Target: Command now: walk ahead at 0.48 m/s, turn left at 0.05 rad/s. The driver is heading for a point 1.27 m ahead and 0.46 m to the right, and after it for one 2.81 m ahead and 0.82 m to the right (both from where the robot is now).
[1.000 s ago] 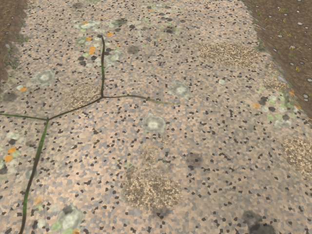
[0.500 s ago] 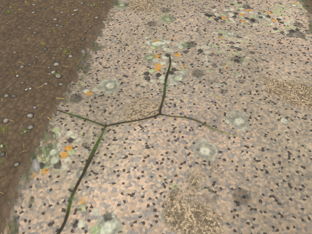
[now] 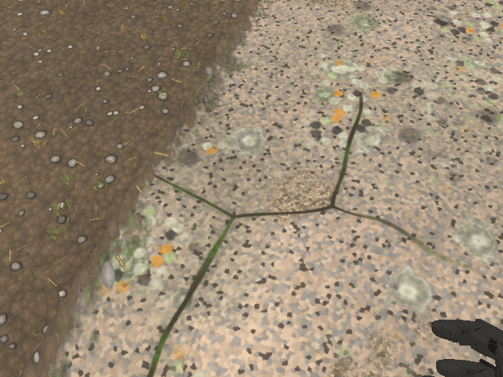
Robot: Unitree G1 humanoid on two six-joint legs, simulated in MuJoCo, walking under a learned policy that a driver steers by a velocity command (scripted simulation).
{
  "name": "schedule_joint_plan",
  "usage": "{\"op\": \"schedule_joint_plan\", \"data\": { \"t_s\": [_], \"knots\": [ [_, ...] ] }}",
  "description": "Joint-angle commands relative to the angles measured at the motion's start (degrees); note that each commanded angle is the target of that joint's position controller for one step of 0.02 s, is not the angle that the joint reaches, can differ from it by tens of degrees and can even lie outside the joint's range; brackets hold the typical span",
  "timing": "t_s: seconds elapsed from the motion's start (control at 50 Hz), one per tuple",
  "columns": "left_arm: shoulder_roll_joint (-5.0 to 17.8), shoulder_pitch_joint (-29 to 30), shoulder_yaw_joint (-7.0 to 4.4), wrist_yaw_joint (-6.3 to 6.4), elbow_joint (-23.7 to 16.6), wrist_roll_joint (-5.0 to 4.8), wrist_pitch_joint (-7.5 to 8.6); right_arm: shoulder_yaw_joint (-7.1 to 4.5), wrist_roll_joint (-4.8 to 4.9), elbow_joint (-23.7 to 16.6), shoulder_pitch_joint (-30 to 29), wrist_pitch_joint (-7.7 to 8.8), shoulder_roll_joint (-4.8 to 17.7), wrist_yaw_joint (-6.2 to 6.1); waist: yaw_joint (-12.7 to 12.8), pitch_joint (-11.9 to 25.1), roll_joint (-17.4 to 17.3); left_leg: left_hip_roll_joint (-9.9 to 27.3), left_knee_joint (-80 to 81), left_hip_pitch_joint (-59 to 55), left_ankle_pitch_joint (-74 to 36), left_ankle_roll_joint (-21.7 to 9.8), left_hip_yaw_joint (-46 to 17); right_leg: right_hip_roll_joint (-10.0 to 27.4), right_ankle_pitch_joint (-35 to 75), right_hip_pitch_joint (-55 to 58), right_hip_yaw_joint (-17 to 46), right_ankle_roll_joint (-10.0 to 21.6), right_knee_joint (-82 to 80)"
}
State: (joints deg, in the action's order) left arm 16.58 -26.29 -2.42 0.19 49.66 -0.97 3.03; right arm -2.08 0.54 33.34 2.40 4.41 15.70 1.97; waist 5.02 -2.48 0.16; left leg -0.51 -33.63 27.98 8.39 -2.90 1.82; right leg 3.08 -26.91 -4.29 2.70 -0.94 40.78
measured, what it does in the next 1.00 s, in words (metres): walks ahead, turning right: right foot, then left foot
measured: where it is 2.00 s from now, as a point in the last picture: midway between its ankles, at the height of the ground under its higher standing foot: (411, 203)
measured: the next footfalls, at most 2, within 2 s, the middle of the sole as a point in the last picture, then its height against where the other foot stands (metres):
right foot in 0.50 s outside the picture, level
left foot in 0.96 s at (287, 263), level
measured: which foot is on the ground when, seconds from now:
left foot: down 0.00-0.52, up 0.54-0.94, down 0.96-1.00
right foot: up 0.00-0.48, down 0.50-0.98, up 1.00-1.00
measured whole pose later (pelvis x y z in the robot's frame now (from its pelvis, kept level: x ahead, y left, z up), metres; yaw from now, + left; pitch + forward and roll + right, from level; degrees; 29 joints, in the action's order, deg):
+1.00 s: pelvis +0.58 -0.05 +0.00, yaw -27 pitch +2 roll +1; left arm 18.2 -21.3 -4.1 0.7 41.2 -1.4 1.5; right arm -2.1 -0.5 37.6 4.3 6.8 16.0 0.9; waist 3.8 -0.5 1.0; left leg -1.6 -31.6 26.5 7.0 -0.2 -1.7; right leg -4.8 -28.9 -10.3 12.8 2.2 43.7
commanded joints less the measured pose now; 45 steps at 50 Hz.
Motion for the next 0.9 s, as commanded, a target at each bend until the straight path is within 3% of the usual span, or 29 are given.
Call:
{"op": "schedule_joint_plan", "data": {
  "t_s": [0.02,0.04,0.06,0.08,0.14,0.2,0.26,0.32,0.38,0.42,0.46,0.48,0.5,0.52,0.54,0.56,0.58,0.6,0.62,0.66,0.7,0.78,0.84,0.9],
  "knots": [
    [8.6,3.4,-1.47,-0.39,-7.4,-1.63,3.09,-3.55,-0.28,2.5,21.4,-0.32,10.6,-0.66,-11.5,16.2,-11.4,21.2,16.9,-44.9,16.7,-12.4,-37.7,-0.8,-1.5,-39.5,4.0,2.0,34.3],
    [8.4,7.4,-1.27,-0.44,-8.4,-1.72,3.28,-3.01,-0.14,2.2,17.5,-0.32,9.1,-0.65,-10.1,9.9,-7.7,18.8,17.6,-36.6,12.8,-11.2,-30.0,1.9,3.4,-39.5,2.0,2.5,32.7],
    [7.5,9.1,-1.23,-0.34,-8.6,-0.71,3.18,-2.52,-0.45,2.3,14.5,-0.20,7.7,-0.42,-8.3,5.6,-4.8,16.2,19.4,-29.1,7.1,-10.6,-24.6,3.5,7.2,-37.9,1.1,2.3,29.4],
    [6.9,8.2,-1.47,-0.30,-8.2,-0.05,2.64,-2.16,-0.98,2.2,12.3,0.21,6.5,-0.28,-6.1,4.1,-5.9,14.0,21.2,-24.0,2.8,-10.1,-20.7,5.1,10.2,-34.5,1.6,2.2,26.8],
    [4.0,5.8,-0.97,-0.47,-6.6,-0.31,0.61,-2.38,-0.77,3.6,10.3,1.72,5.9,-0.31,-3.5,2.6,-6.0,12.9,25.6,-18.1,-4.1,-10.6,-13.0,5.7,14.8,-31.3,1.2,0.8,24.5],
    [3.8,11.0,-1.01,-0.24,-8.3,-0.08,0.17,-2.77,-1.33,6.0,12.0,2.48,6.8,-0.74,-4.5,-0.4,-3.7,12.7,27.1,-18.3,-9.6,-10.1,-7.2,5.0,22.4,-35.6,3.2,-0.1,17.2],
    [3.2,16.1,-0.70,-1.13,-9.7,-0.14,0.87,-2.84,-1.17,7.1,12.3,2.44,7.8,-1.26,-6.1,-1.5,-3.0,11.2,27.8,-18.8,-11.7,-8.0,-1.1,3.0,32.5,-33.5,1.9,0.5,5.3],
    [2.1,22.0,-0.05,-2.23,-12.1,-0.16,1.17,-3.13,-0.67,9.0,15.2,2.04,9.2,-1.72,-8.7,-3.2,-1.6,12.9,28.3,-22.6,-11.8,-7.3,1.4,2.0,35.8,-33.4,-0.3,1.6,-2.0],
    [2.2,26.0,0.07,-3.43,-14.8,-0.18,1.26,-3.42,-0.12,10.7,17.6,0.70,9.9,-1.97,-9.8,-3.8,-0.9,15.0,25.1,-31.2,-16.4,-6.6,2.8,1.3,31.6,-37.0,-1.5,3.2,-5.9],
    [2.9,26.6,-0.23,-4.20,-16.4,-0.11,1.25,-3.66,0.06,11.0,17.5,-0.46,10.8,-2.37,-8.9,-2.6,-2.0,15.7,20.3,-35.3,-28.6,-5.5,4.2,-0.5,25.4,-35.9,-4.2,4.8,-7.2],
    [5.2,22.1,-1.46,-4.31,-16.6,-0.03,0.80,-4.08,0.01,10.6,16.9,-1.55,12.5,-3.13,-5.9,2.5,-4.9,15.2,10.1,-37.0,-49.9,-4.0,5.9,-4.6,18.8,-27.6,-8.0,7.0,-6.3],
    [7.6,14.9,-2.84,-3.98,-15.3,-0.13,0.60,-4.06,-0.09,10.2,16.3,-2.14,12.8,-3.57,-1.8,6.8,-5.0,14.0,-0.1,-34.7,-54.6,-2.8,7.3,-6.9,18.8,-17.8,-8.9,8.7,-7.8],
    [11.2,5.2,-4.67,-3.08,-13.4,-0.30,0.26,-3.61,-0.26,9.3,15.8,-2.10,12.2,-4.08,3.3,12.0,-2.7,12.0,-14.6,-24.1,-46.4,-0.7,7.9,-5.3,21.8,-0.9,-3.7,11.5,-10.1],
    [18.0,1.3,-6.23,-2.28,-13.1,-0.31,0.12,-1.09,-1.93,6.4,22.0,-0.62,4.9,-3.11,-0.5,19.5,11.3,2.5,-37.8,3.0,-1.6,3.4,6.7,10.6,17.3,24.2,25.3,22.0,-10.1],
    [14.7,0.1,-5.19,-2.15,-14.0,-0.52,0.45,-0.63,-1.52,6.4,19.7,1.74,6.0,-2.03,1.1,27.6,9.4,-3.6,-47.0,12.8,25.0,3.6,-5.9,16.5,11.8,31.2,46.5,26.6,-20.0],
    [11.5,1.6,-4.16,-2.02,-13.8,0.18,0.63,-1.80,1.12,4.5,13.0,3.09,9.8,-1.18,2.6,20.2,6.0,0.2,-47.8,18.1,20.7,2.5,-9.1,14.5,11.4,26.7,38.1,22.6,-22.2],
    [10.2,5.2,-3.82,-1.86,-14.1,0.08,0.75,-1.35,1.45,3.2,10.2,3.84,9.2,-1.11,0.7,13.2,2.0,2.7,-43.1,18.1,15.6,1.8,-8.1,12.2,14.9,17.7,30.5,20.5,-22.9],
    [8.9,9.0,-3.36,-1.76,-14.8,0.00,0.67,-1.42,0.19,3.3,9.3,3.96,8.7,-1.51,-1.9,8.3,-1.4,4.7,-37.5,15.7,13.0,2.2,-7.3,9.8,20.9,8.9,24.9,18.9,-23.7],
    [7.5,11.4,-2.84,-1.58,-15.6,0.55,0.70,-1.86,-0.71,3.4,10.0,3.44,9.2,-1.77,-4.0,6.2,-0.4,6.1,-34.1,11.5,11.0,2.9,-7.3,8.0,26.2,2.4,21.2,18.3,-25.1],
    [7.3,13.4,-2.80,-1.23,-16.1,0.73,0.77,-1.83,-1.40,3.8,12.1,2.11,8.2,-1.83,-6.2,5.1,1.6,6.5,-30.7,7.4,9.4,4.8,-6.4,6.1,31.2,-4.5,18.3,18.8,-27.3],
    [8.5,12.8,-3.10,-0.61,-15.3,0.52,0.95,-1.37,-1.66,3.6,11.2,1.20,6.8,-2.13,-6.4,4.0,1.8,6.1,-25.3,6.3,6.5,6.8,-5.1,4.7,34.5,-9.4,14.5,18.6,-28.0],
    [9.9,9.9,-3.54,0.48,-13.6,-0.15,0.24,-0.23,-1.42,1.5,1.6,1.36,4.2,-1.95,-2.7,2.5,3.7,3.0,-6.4,1.9,-9.4,8.0,-4.2,0.5,27.6,-13.3,10.4,14.6,-26.7],
    [10.5,6.8,-3.77,0.69,-12.3,-0.53,-0.30,-0.60,-0.27,0.5,-2.7,1.97,5.5,-1.25,-0.9,2.7,4.8,0.9,0.8,-1.3,-13.0,7.6,-5.3,1.9,21.6,-11.2,14.3,13.4,-24.7],
    [9.7,6.6,-3.71,0.89,-11.9,-0.61,-0.64,-1.85,0.09,0.5,-1.7,2.58,8.1,-0.81,-2.4,3.0,6.4,1.1,4.4,-3.3,-8.0,5.5,-7.5,4.4,18.4,-6.2,20.2,11.9,-19.7]
  ]
}}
